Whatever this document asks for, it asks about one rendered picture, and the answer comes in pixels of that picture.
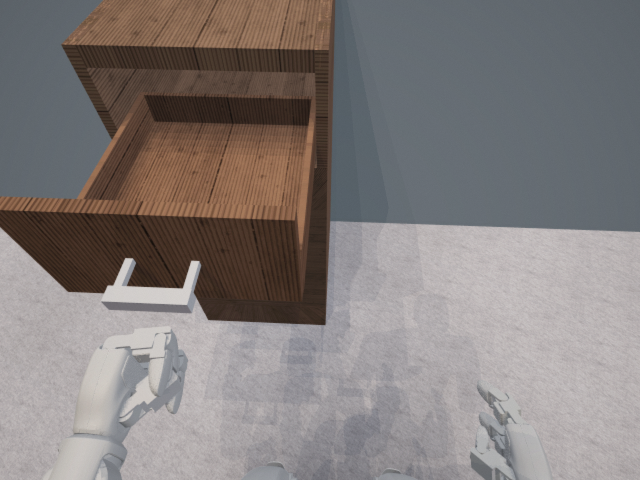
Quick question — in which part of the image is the robot left hand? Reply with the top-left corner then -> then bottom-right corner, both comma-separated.
73,326 -> 188,443

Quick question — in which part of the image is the cabinet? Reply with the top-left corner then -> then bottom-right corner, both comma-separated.
61,0 -> 335,325

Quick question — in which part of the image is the drawer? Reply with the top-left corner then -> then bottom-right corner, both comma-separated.
0,92 -> 316,302

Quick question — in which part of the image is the handle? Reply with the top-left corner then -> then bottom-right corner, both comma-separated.
101,258 -> 201,313

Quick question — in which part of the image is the left robot forearm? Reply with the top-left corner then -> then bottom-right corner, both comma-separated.
41,434 -> 127,480

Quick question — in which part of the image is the right robot shin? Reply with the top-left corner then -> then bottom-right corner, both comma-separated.
380,468 -> 401,476

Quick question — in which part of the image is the robot right hand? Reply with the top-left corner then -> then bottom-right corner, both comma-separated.
470,380 -> 553,480

